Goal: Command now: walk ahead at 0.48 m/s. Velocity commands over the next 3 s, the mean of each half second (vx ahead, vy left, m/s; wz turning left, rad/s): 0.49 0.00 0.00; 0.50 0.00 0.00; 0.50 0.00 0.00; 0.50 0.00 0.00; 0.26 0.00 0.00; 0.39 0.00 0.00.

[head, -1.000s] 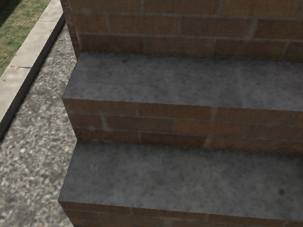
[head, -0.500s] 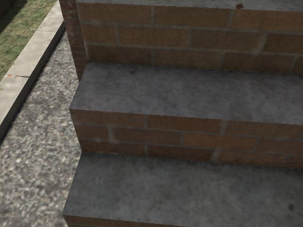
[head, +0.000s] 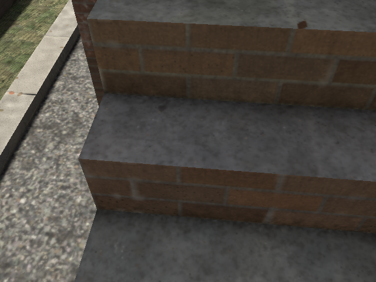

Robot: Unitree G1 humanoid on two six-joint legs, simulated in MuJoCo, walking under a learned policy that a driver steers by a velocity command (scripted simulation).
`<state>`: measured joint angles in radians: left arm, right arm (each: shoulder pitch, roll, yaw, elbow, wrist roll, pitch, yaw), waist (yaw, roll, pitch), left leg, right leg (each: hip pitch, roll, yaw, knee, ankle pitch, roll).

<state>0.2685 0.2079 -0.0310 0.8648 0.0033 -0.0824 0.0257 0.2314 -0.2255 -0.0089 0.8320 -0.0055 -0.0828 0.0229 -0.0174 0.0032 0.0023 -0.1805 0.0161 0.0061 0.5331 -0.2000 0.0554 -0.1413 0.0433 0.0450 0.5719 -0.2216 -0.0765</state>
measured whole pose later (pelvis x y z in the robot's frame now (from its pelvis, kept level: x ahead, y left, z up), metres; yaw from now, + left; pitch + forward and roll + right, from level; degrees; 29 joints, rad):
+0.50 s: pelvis -0.04 -0.01 -0.01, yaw +0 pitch -1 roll +1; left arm 0.25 0.21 -0.04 0.88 0.00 -0.06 0.03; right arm 0.31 -0.21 0.01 0.85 -0.01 -0.07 0.02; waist -0.03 0.01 0.00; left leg -0.15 0.01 0.02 0.38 -0.23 0.01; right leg -0.11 0.02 0.06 0.43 -0.31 -0.04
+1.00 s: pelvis -0.03 -0.01 -0.01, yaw +0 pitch -1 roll +1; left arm 0.26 0.20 -0.05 0.92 0.00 -0.07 0.04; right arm 0.27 -0.21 0.01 0.84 0.00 -0.07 0.01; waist -0.02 0.00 0.02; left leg -0.13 0.01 0.02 0.39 -0.24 -0.01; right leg -0.09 0.02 0.06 0.43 -0.32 -0.03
